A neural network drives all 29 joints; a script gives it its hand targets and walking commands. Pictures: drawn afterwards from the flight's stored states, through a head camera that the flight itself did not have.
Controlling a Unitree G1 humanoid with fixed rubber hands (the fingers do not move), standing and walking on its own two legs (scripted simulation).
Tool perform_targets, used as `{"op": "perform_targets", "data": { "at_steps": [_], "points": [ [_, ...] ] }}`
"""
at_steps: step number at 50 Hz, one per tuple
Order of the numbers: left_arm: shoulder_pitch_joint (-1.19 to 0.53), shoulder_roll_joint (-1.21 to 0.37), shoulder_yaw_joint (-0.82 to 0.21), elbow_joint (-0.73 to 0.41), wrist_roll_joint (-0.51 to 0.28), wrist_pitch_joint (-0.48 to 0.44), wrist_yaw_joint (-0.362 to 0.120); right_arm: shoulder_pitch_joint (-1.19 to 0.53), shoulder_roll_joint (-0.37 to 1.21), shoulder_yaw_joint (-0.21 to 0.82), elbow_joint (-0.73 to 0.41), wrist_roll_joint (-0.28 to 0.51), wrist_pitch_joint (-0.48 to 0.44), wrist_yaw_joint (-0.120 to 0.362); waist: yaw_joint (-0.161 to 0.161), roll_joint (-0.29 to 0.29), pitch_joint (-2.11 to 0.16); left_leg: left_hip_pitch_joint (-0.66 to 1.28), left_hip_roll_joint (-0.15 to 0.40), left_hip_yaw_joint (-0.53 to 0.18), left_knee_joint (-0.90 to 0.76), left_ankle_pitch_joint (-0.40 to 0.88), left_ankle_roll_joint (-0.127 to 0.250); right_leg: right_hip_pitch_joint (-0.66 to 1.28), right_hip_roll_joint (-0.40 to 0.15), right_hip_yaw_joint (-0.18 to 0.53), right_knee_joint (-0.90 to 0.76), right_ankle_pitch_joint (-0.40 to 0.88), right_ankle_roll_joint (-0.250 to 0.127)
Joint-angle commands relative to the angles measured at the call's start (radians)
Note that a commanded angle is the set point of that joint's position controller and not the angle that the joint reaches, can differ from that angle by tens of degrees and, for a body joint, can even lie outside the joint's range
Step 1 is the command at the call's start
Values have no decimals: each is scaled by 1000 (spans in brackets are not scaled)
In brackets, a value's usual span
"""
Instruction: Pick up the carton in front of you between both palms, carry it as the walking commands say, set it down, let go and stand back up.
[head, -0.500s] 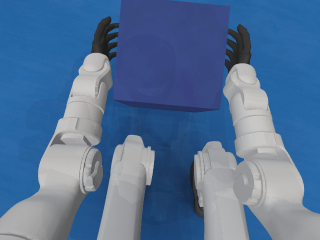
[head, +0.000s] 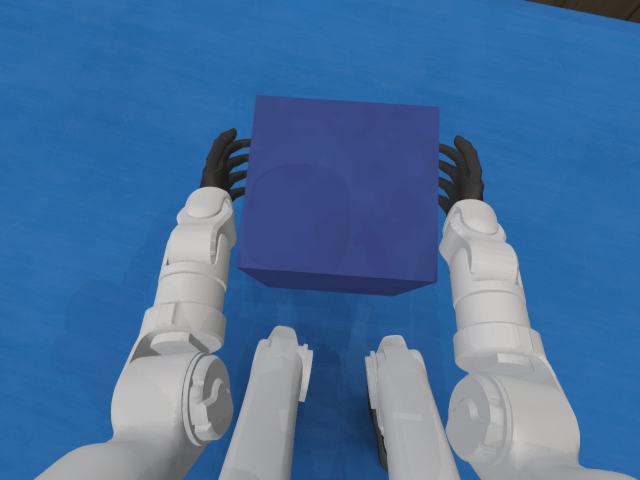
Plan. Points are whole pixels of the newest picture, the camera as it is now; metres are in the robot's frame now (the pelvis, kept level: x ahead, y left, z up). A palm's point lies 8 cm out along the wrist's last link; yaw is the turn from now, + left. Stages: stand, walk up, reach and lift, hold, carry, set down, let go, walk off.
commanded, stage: reach and lift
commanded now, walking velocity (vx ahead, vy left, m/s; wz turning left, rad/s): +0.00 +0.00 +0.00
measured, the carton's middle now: (337, 214) +0.46 +0.02 -0.13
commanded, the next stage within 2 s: none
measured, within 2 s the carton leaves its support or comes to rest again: neither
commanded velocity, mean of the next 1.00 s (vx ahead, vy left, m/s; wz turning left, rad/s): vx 0.00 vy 0.00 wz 0.00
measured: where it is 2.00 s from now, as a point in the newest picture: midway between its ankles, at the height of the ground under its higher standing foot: (329, 432)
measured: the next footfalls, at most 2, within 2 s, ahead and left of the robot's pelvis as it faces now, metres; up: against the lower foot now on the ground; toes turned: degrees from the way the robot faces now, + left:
none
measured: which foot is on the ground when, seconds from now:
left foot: down 0.00-1.00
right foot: down 0.00-1.00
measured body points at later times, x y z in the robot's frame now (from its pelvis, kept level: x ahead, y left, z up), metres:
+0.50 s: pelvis +0.06 +0.00 +0.15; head +0.17 +0.01 +0.58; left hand +0.43 +0.17 +0.10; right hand +0.43 -0.14 +0.10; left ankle +0.10 +0.13 -0.49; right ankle +0.10 -0.13 -0.49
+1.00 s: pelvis +0.09 +0.00 +0.24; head +0.07 +0.00 +0.69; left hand +0.39 +0.16 +0.25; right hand +0.40 -0.15 +0.25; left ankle +0.10 +0.13 -0.49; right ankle +0.10 -0.13 -0.49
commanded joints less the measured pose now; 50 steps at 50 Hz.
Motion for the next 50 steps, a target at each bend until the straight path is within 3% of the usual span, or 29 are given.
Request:
{"op": "perform_targets", "data": {
  "at_steps": [1, 20, 31, 42, 50],
  "points": [
    [-594, -1111, -563, -55, -173, -21, -242, -605, 1083, 632, 28, 151, 5, 247, 24, 49, -962, 698, -66, 158, -228, 223, 25, 529, 68, -163, -224, 178, -24],
    [-237, -1143, -576, -55, -126, -65, -225, -219, 1101, 638, 63, 95, -28, 255, 7, 42, -640, 1061, -47, 77, -593, 286, 40, 907, 32, -71, -608, 255, -39],
    [-38, -1150, -633, -116, -118, -62, -222, -12, 1091, 697, 9, 84, -20, 265, -2, 41, -492, 1339, -27, 29, -838, 411, 49, 1221, 0, -26, -851, 398, -52],
    [126, -1158, -708, -243, -144, 54, -238, 163, 1083, 766, -104, 102, 99, 301, -6, 41, -300, 1634, -2, 11, -1087, 566, 42, 1532, -29, -5, -1104, 560, -52],
    [171, -1139, -723, -355, -149, 195, -251, 218, 1071, 769, -198, 111, 238, 330, -13, 30, -100, 1758, 7, 15, -1242, 515, 43, 1686, -39, -5, -1253, 533, -51]
  ]
}}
